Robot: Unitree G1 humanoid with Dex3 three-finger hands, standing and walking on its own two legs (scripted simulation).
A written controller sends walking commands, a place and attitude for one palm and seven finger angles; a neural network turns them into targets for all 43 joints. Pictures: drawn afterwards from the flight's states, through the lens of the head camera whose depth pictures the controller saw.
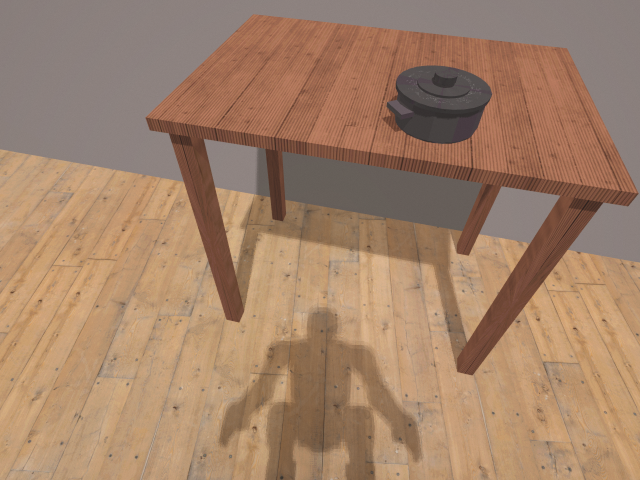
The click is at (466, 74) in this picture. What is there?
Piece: lid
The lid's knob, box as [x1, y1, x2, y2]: [434, 68, 457, 84]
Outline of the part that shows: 435,71 435,81 442,84 452,84 455,82 457,73 455,71 446,68 440,68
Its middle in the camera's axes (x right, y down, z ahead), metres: +0.24 -0.31 +0.73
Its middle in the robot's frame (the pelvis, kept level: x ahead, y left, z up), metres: +0.78 -0.20 +0.15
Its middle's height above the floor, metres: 0.93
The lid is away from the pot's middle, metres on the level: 0.00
